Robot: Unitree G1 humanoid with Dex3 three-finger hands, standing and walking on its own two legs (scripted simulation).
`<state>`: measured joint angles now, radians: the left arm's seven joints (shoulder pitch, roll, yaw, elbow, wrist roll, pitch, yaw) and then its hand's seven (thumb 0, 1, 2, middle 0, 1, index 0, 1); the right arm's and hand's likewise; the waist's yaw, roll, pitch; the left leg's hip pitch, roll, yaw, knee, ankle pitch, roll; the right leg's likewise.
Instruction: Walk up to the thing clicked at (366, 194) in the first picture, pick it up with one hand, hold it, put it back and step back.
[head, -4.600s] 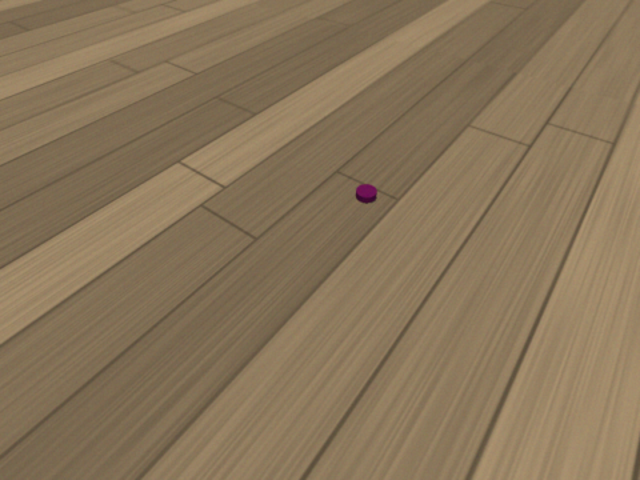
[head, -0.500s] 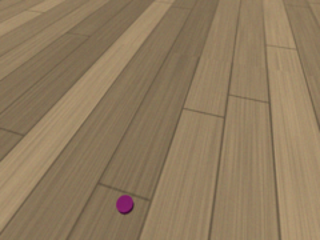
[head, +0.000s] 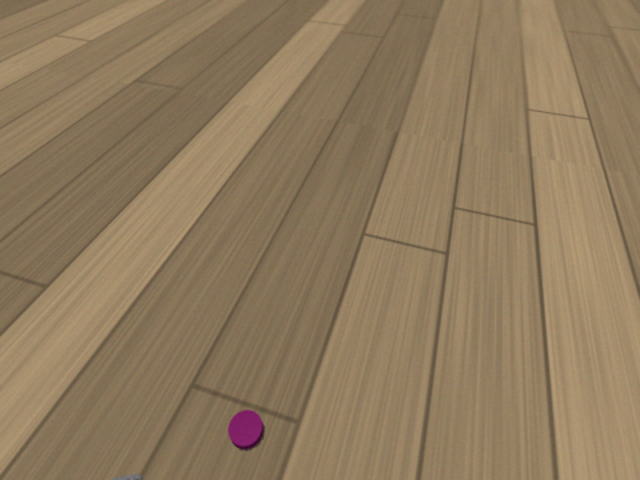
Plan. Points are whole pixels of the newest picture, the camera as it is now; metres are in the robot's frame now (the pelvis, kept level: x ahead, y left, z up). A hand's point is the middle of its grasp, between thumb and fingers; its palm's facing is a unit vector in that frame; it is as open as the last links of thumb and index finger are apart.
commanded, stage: walk up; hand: left
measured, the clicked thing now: (246, 429) +0.42 +0.22 -0.76
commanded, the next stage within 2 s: stand in 0.88 s
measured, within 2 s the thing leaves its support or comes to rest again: neither
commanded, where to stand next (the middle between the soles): +0.03 -0.01 m, yaw +1 degrees
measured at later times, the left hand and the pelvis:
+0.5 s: hand out of the picture +0.07 +0.26 -0.15, palm faces +0.01 -0.94 -0.34, open 7.4 cm; pelvis +0.01 +0.00 +0.01, yaw +1 degrees
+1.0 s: hand out of the picture +0.10 +0.25 -0.15, palm faces +0.00 -0.94 -0.33, open 7.4 cm; pelvis +0.01 +0.00 +0.01, yaw +1 degrees
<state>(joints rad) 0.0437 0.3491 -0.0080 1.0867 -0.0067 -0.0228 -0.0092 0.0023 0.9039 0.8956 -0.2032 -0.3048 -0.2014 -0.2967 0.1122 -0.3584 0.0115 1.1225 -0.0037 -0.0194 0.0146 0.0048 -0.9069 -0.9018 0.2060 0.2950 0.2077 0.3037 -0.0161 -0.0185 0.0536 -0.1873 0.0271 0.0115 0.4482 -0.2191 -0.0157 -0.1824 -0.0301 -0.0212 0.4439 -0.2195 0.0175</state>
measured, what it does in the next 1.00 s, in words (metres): stands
